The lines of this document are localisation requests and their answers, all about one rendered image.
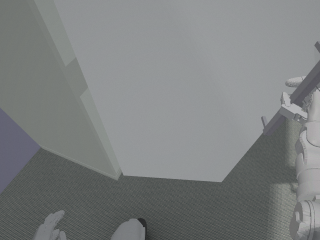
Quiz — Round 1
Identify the handle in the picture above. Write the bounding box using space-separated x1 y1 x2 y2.
261 41 320 136

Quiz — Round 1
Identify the right robot forearm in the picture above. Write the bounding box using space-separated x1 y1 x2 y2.
295 122 320 203

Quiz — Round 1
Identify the left robot foot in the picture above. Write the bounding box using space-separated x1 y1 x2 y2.
137 218 147 240

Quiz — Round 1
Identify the robot left thigh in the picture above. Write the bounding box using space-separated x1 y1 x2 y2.
110 221 145 240

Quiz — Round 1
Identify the left robot hand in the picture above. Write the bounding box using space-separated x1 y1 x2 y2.
32 210 69 240

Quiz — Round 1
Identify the right robot hand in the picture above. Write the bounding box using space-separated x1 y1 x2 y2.
279 76 320 125

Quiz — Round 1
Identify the fridge door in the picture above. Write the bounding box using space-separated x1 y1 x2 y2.
53 0 320 182

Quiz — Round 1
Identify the right robot upper arm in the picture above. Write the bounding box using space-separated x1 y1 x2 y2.
289 200 320 240

